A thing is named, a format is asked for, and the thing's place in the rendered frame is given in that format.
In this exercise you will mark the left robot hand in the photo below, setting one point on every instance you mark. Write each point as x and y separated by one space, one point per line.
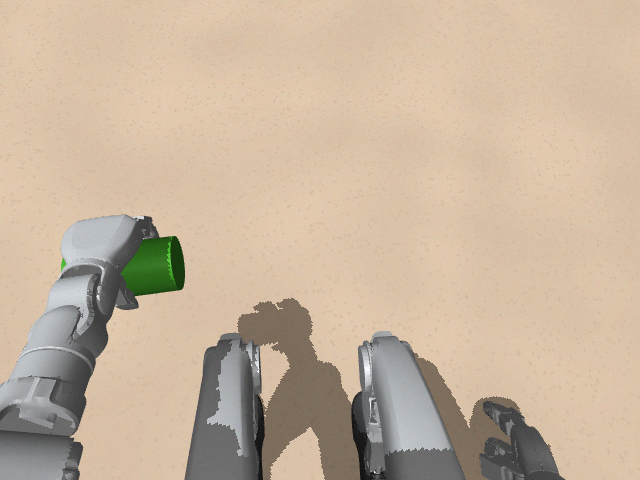
112 239

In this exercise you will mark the right robot foot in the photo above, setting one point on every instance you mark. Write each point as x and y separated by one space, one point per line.
360 438

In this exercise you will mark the can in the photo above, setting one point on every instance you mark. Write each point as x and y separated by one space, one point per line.
157 267

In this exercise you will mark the right robot hand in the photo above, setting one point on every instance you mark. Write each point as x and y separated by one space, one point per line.
527 453

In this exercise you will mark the left robot arm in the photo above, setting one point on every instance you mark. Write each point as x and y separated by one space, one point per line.
42 402

